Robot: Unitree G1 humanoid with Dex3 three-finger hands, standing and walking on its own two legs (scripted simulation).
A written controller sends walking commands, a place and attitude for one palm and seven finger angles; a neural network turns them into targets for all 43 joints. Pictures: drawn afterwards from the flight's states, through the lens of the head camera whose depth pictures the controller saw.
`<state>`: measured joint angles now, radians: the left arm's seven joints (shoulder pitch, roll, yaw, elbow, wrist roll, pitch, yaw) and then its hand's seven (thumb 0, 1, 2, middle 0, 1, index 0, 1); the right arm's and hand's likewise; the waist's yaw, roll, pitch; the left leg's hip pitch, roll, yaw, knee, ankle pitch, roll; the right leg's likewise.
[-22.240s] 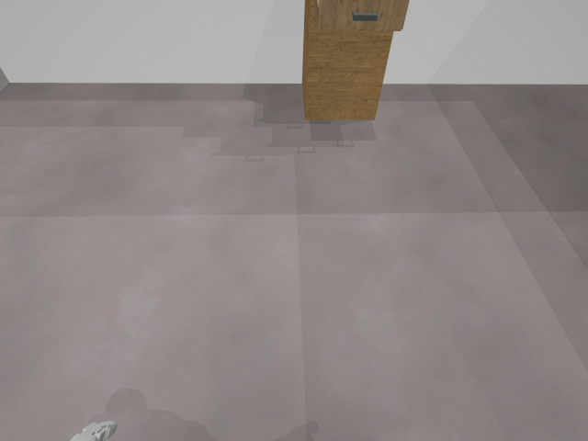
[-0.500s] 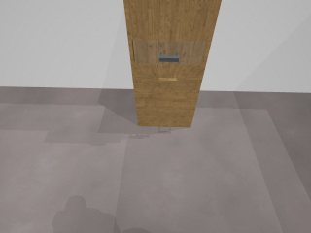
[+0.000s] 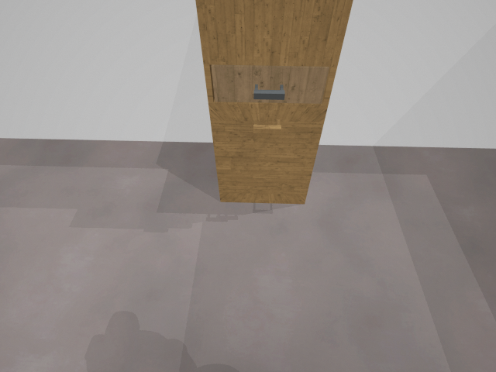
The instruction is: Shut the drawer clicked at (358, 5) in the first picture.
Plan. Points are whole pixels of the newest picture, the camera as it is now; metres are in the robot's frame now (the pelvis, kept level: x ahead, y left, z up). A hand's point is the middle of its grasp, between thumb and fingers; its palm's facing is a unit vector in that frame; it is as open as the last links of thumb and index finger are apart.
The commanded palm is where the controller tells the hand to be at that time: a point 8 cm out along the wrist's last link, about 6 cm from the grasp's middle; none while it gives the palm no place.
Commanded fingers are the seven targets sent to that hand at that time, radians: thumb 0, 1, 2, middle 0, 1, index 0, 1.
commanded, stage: stand and wait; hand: left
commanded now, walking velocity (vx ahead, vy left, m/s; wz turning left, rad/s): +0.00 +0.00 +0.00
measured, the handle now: (269, 91) +0.97 -0.02 -0.10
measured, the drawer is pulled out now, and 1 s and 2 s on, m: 0.00 0.00 0.00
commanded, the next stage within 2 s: none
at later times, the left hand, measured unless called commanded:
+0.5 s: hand out of the picture +0.07 +0.22 -0.16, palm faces +0.00 -0.95 -0.32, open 7.3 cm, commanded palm none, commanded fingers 0.00 0.90 0.90 -0.20 -0.30 -0.20 -0.30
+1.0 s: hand out of the picture +0.07 +0.21 -0.16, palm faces -0.01 -0.94 -0.33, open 7.3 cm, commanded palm none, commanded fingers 0.00 0.90 0.90 -0.20 -0.30 -0.20 -0.30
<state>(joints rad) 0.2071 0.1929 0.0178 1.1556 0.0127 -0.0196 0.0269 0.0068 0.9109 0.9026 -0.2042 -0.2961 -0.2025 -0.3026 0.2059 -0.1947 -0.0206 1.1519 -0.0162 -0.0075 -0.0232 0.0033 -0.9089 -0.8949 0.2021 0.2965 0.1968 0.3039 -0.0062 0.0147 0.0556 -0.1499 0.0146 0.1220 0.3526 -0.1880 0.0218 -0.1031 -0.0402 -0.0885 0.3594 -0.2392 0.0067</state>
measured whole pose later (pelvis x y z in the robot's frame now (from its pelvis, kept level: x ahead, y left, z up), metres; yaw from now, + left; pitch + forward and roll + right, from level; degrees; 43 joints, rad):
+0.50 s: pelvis +0.00 -0.01 +0.00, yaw +0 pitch -1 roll +0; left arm 0.12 0.28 0.02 1.14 0.01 -0.03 0.01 0.01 0.91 0.90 -0.21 -0.30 -0.20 -0.30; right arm 0.13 -0.29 -0.02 1.14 -0.02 -0.01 -0.01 0.00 -0.91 -0.89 0.20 0.30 0.20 0.30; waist -0.01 0.02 0.05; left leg -0.12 0.03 0.11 0.30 -0.16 0.00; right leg -0.07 -0.02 -0.10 0.31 -0.22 -0.01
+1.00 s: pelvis +0.01 -0.03 +0.00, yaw +0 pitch -1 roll +0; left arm 0.12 0.29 0.02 1.15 0.01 -0.03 0.01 0.01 0.91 0.90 -0.21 -0.30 -0.21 -0.30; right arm 0.13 -0.30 -0.02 1.15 -0.01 0.00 -0.01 0.00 -0.91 -0.89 0.20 0.30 0.20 0.30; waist -0.01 0.02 0.05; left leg -0.11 0.05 0.11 0.29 -0.16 -0.02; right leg -0.05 0.00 -0.10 0.28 -0.21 -0.03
